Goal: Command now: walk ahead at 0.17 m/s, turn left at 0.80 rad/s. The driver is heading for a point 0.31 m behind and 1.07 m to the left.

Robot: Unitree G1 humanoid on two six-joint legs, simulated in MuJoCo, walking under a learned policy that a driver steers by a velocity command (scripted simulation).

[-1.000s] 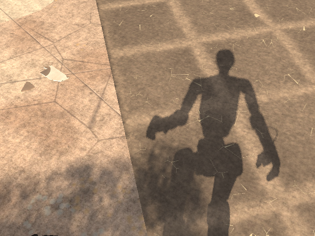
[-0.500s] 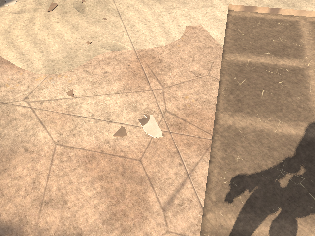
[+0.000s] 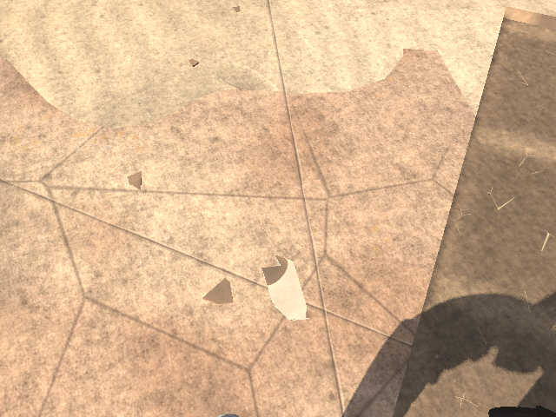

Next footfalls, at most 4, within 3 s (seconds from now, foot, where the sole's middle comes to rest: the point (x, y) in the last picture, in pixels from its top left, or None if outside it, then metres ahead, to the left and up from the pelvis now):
0.12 left None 0.24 0.09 -0.73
0.48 right None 0.29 -0.07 -0.73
0.94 left None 0.37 0.41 -0.73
1.38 right None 0.70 0.77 -0.73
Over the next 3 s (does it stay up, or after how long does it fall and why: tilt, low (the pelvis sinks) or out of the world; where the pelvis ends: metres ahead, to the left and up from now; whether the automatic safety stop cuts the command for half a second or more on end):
stays up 0.48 1.05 0.05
